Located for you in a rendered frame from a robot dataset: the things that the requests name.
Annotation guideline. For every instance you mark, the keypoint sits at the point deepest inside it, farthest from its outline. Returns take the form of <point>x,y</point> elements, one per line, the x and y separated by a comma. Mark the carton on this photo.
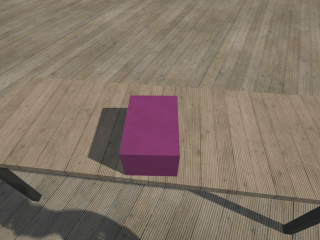
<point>150,143</point>

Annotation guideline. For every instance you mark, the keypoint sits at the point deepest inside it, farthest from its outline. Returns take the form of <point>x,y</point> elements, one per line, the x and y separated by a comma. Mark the table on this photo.
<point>255,144</point>

